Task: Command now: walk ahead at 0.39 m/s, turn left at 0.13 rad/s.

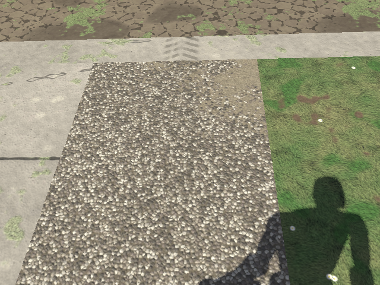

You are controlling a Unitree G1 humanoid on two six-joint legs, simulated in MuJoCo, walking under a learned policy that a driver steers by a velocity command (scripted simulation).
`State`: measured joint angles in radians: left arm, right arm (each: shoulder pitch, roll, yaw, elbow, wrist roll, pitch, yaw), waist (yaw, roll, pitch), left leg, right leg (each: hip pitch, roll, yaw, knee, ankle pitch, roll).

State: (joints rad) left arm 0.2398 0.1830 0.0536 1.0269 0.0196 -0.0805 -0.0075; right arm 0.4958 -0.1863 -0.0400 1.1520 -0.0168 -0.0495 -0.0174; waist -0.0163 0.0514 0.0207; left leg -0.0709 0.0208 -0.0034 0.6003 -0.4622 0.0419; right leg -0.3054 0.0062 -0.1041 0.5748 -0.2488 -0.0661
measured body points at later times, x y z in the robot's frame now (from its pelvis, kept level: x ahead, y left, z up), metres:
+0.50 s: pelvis +0.19 +0.00 -0.01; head +0.23 +0.01 +0.43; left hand +0.17 +0.24 -0.16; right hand +0.34 -0.23 -0.15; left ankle +0.27 +0.05 -0.73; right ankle +0.09 -0.12 -0.63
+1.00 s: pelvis +0.26 -0.04 +0.01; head +0.27 -0.04 +0.46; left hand +0.23 +0.26 -0.10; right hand +0.47 -0.24 -0.11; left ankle +0.26 +0.05 -0.72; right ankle +0.30 -0.14 -0.73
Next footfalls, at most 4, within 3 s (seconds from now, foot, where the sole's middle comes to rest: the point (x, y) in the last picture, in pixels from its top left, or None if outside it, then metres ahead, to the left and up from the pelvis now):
0.40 left None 0.31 0.06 -0.76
0.98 right None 0.34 -0.12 -0.76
1.42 left None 0.43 0.23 -0.76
1.94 right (140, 216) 0.78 0.26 -0.76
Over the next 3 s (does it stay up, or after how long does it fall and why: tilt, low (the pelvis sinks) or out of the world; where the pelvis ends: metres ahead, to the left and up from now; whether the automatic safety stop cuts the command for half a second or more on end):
stays up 1.17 0.38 -0.01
